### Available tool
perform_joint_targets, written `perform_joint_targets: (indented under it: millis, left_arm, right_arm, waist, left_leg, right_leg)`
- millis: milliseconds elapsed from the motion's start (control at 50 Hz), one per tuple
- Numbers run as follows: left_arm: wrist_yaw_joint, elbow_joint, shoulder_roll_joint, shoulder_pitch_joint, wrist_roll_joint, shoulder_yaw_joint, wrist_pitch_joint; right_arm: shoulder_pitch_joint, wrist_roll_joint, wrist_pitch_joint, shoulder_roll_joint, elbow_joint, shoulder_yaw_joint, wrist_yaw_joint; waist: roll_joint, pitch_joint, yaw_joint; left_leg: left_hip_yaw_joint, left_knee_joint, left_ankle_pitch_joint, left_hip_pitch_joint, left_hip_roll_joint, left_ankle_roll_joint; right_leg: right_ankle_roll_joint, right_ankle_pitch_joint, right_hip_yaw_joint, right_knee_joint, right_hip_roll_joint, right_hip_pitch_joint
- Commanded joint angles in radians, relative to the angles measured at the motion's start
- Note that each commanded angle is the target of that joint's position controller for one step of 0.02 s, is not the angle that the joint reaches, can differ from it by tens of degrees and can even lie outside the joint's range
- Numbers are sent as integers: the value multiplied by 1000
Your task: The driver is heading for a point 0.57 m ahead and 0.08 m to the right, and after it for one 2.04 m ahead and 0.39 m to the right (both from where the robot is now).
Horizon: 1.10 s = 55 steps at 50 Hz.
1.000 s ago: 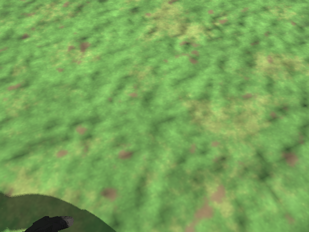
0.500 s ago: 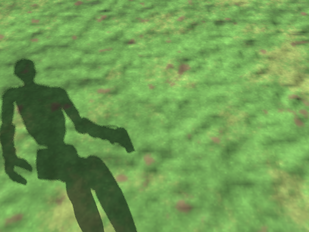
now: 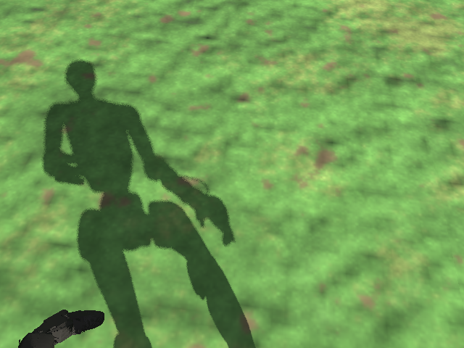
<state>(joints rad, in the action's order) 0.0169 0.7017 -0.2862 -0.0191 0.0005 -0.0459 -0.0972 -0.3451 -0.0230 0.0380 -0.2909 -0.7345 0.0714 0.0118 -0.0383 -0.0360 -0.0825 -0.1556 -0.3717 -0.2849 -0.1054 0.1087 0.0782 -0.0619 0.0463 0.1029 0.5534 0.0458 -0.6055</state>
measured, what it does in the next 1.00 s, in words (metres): walks ahead: right foot, then left foot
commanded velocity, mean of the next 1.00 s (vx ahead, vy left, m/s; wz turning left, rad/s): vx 0.50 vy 0.00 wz -0.05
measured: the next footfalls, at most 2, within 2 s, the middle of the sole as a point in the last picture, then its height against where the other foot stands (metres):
right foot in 0.10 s outside the picture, level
left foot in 0.58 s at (162, 347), level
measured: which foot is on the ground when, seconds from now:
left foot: down 0.00-0.12, up 0.14-0.56, down 0.58-1.00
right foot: up 0.00-0.08, down 0.10-0.58, up 0.60-1.00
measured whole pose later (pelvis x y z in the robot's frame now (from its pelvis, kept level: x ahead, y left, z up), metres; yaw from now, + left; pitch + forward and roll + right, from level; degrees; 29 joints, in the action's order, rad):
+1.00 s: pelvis +0.54 +0.03 -0.01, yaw -7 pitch +1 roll +3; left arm 0.04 0.74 -0.28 -0.11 0.02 -0.05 -0.02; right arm -0.32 0.00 0.08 -0.28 -0.84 0.08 0.01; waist -0.04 -0.03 -0.08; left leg 0.23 -0.22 -0.30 0.07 0.02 0.00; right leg 0.02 0.00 0.01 0.70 0.10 -0.66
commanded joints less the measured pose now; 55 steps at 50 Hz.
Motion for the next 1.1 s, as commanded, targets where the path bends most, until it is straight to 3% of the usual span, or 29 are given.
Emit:
perform_joint_targets:
  millis: [20, 60, 80, 100, 120, 140, 160, 180, 220, 280, 360, 420, 500, 540, 560, 580, 600, 620, 640, 660, 680, 700, 720, 780, 900, 1000, 1060, 1080, 1100]
  left_arm:
    - [11, -85, -110, 80, 8, -31, -27]
    - [12, -66, -129, 6, 9, -42, -36]
    - [7, -38, -146, -84, 1, -54, -41]
    - [2, -21, -183, -210, -18, -66, -46]
    - [0, 9, -271, -337, -34, -89, -37]
    - [13, 37, -224, -372, -3, -83, -29]
    - [12, 26, -150, -320, 11, -61, -25]
    - [9, 17, -123, -266, 4, -50, -17]
    - [6, 24, -84, -209, -11, -32, -12]
    - [4, 47, -90, -216, -1, -31, -18]
    - [-3, 75, -147, -247, 11, -44, -12]
    - [-5, 102, -165, -296, 20, -44, -1]
    - [-8, 143, -174, -369, 31, -43, 21]
    - [-14, 150, -197, -361, 31, -50, 33]
    - [-16, 147, -196, -347, 32, -48, 36]
    - [-16, 140, -164, -344, 22, -35, 33]
    - [-16, 102, -83, -340, -12, -6, 28]
    - [-15, 95, -17, -466, 18, 12, 12]
    - [-16, 109, -134, -402, 41, -17, 9]
    - [-15, 87, -160, -327, 48, -30, 9]
    - [-19, 87, -143, -298, 40, -30, 14]
    - [-20, 86, -129, -288, 29, -33, 23]
    - [-18, 89, -107, -306, 30, -33, 35]
    - [-16, 73, -62, -288, 30, -29, 63]
    - [14, 12, -35, -129, 20, -15, 59]
    - [40, -61, -47, 5, 20, -12, 61]
    - [47, -76, -91, -51, 19, -36, 68]
    - [43, -53, -124, -161, 22, -57, 71]
    - [30, -8, -185, -330, 25, -93, 76]
  right_arm:
    - [-22, -4, 3, -160, 43, 45, 11]
    - [-5, 1, -3, -154, 45, 45, 13]
    - [-1, 5, -4, -126, 46, 35, 11]
    - [-6, 16, -1, -73, 56, 14, 6]
    - [-135, -3, 8, -16, 69, -5, 6]
    - [-166, -15, 15, -62, 60, -5, 8]
    - [-74, -18, 15, -139, 59, 14, 6]
    - [13, -7, 15, -148, 75, 16, 6]
    - [84, 13, 20, -123, 95, 17, 0]
    - [71, 11, 19, -67, 92, 3, -10]
    - [190, 20, 30, -32, 126, -19, -18]
    - [284, 12, 39, -27, 144, -25, -29]
    - [373, 4, 50, -48, 181, -18, -43]
    - [324, 5, 58, -79, 171, -5, -46]
    - [233, 9, 59, -107, 144, 12, -41]
    - [92, 19, 59, -157, 108, 36, -30]
    - [-89, 36, 51, -241, 88, 57, -15]
    - [-96, 39, 40, -264, 73, 57, -22]
    - [-67, 29, 40, -164, 77, 34, -24]
    - [-9, 21, 43, -126, 75, 20, -23]
    - [53, 24, 47, -101, 74, 11, -26]
    - [99, 28, 53, -74, 70, 5, -30]
    - [125, 36, 61, -67, 63, 5, -30]
    - [149, 37, 80, -74, 34, 16, -25]
    - [118, 34, 72, -129, -14, 34, -5]
    - [47, 8, 42, -169, -60, 50, 1]
    - [59, -3, 18, -210, -62, 61, 8]
    - [72, -6, 8, -216, -58, 62, 11]
    - [73, -5, 6, -199, -52, 53, 15]
  waist:
    - [137, 24, 18]
    - [170, 39, 61]
    - [166, 85, 103]
    - [113, 205, 159]
    - [-142, 351, 138]
    - [-257, 344, 142]
    - [-136, 195, 161]
    - [-60, 110, 156]
    - [-36, 23, 117]
    - [-66, 30, 92]
    - [-34, 14, 122]
    - [-32, 2, 157]
    - [-36, -25, 166]
    - [-48, -3, 118]
    - [-40, 49, 61]
    - [-23, 151, -7]
    - [128, 325, -69]
    - [380, 432, -3]
    - [238, 315, -31]
    - [199, 187, -19]
    - [144, 128, 13]
    - [145, 78, 40]
    - [164, 63, 67]
    - [127, 26, 95]
    - [81, -26, 55]
    - [72, -63, 18]
    - [116, 9, 76]
    - [117, 71, 143]
    - [90, 159, 228]
  left_leg:
    - [-225, 32, 178, -43, -245, 121]
    - [-253, -34, 231, -12, -256, 103]
    - [-227, -117, 305, -19, -218, 80]
    - [-167, -332, 269, -91, -166, 46]
    - [-33, -676, -12, -415, -23, -37]
    - [-31, -849, -302, -602, -31, -54]
    - [-51, -917, -229, -672, -79, -55]
    - [-9, -912, -157, -664, -114, -54]
    - [14, -801, -65, -610, -173, -50]
    - [62, -683, -23, -550, -202, -62]
    - [103, -430, 159, -539, -211, -82]
    - [136, -270, 291, -467, -182, -88]
    - [130, -164, 265, -434, -154, -68]
    - [136, -113, 220, -333, -135, -46]
    - [152, -75, 222, -186, -117, -25]
    - [127, -92, 237, 48, -155, 7]
    - [-104, -131, 260, 343, -383, 69]
    - [-494, -3, 31, 518, -550, 194]
    - [-467, 50, -97, 420, -507, 164]
    - [-317, 72, -70, 303, -473, 130]
    - [-220, 104, 16, 190, -430, 113]
    - [-137, 139, 87, 104, -396, 107]
    - [-73, 172, 138, 40, -379, 101]
    - [51, 230, 276, -27, -376, 115]
    - [251, 259, 353, 2, -354, 94]
    - [317, 205, 427, 155, -399, 67]
    - [360, 13, 858, 214, -400, 33]
    - [382, -149, 966, 190, -380, 14]
    - [402, -380, 894, 69, -338, -24]
  right_leg:
    - [22, -20, -13, -63, -40, 127]
    - [56, -91, -31, -86, -40, 205]
    - [85, -81, -52, -121, -41, 335]
    - [144, -106, 42, -94, 69, 558]
    - [303, -291, 442, -138, 279, 917]
    - [352, -545, 717, -255, 355, 955]
    - [314, -634, 616, -280, 322, 841]
    - [281, -551, 476, -285, 280, 722]
    - [266, -339, 305, -328, 207, 544]
    - [282, -175, 191, -378, 173, 480]
    - [284, -53, 75, -416, 158, 476]
    - [260, -21, 8, -410, 139, 474]
    - [242, 3, 51, -358, 184, 545]
    - [221, 80, 69, -290, 195, 565]
    - [198, 193, 43, -191, 164, 542]
    - [165, 192, 6, -9, 109, 454]
    - [119, -141, -49, 324, 24, 246]
    - [84, -643, -35, 589, -79, -45]
    - [83, -611, 30, 689, -25, -134]
    - [88, -515, 13, 692, 11, -169]
    - [80, -437, -1, 665, 46, -133]
    - [73, -383, -1, 624, 68, -104]
    - [67, -344, 3, 607, 87, -50]
    - [49, -275, 1, 567, 97, -49]
    - [52, -10, -51, 246, 80, -53]
    - [104, -69, -115, 102, 56, -75]
    - [161, -221, -199, 91, -31, 68]
    - [189, -236, -224, 68, -77, 214]
    - [229, -186, -204, 12, -112, 476]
